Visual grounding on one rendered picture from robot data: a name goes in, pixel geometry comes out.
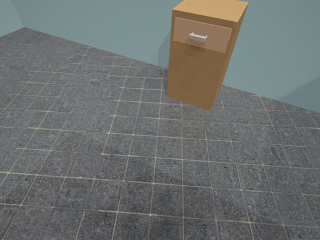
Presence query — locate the drawer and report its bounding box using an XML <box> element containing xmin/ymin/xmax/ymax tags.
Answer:
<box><xmin>173</xmin><ymin>17</ymin><xmax>232</xmax><ymax>52</ymax></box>

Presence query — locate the handle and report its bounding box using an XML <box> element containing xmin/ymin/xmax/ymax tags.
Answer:
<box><xmin>189</xmin><ymin>33</ymin><xmax>208</xmax><ymax>42</ymax></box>

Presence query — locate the cabinet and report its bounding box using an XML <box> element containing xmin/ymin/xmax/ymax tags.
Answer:
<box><xmin>166</xmin><ymin>0</ymin><xmax>249</xmax><ymax>111</ymax></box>

